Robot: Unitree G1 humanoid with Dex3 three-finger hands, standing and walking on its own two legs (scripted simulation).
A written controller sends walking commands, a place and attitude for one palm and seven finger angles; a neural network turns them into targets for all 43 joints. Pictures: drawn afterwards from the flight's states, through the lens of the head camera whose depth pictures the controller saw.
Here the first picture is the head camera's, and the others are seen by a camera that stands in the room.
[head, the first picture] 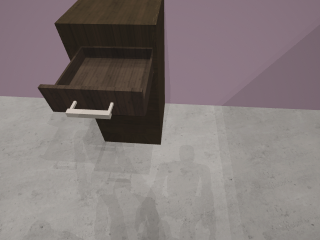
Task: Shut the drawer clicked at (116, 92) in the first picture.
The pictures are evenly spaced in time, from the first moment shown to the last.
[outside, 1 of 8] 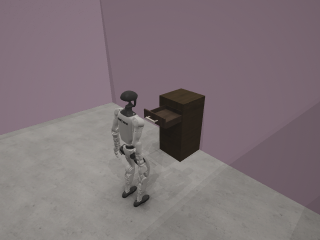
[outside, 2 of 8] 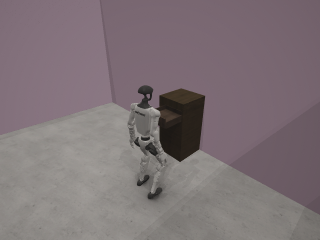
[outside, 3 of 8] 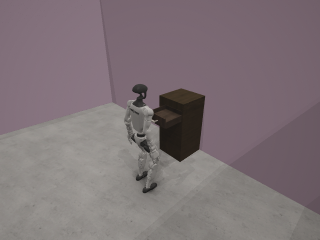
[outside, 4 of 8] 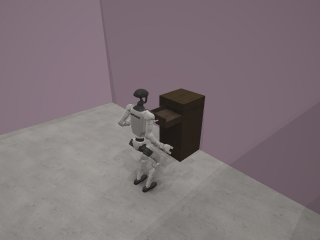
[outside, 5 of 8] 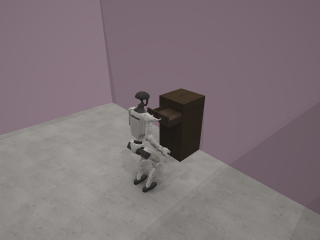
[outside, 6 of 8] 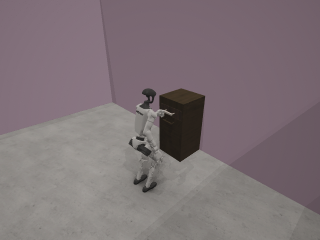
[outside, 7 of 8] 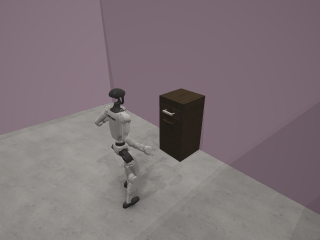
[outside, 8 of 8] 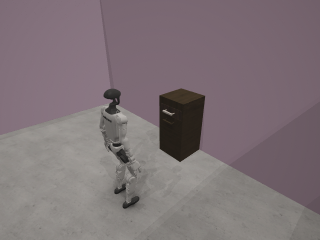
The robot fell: no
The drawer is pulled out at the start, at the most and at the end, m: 0.30 0.30 0.00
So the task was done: yes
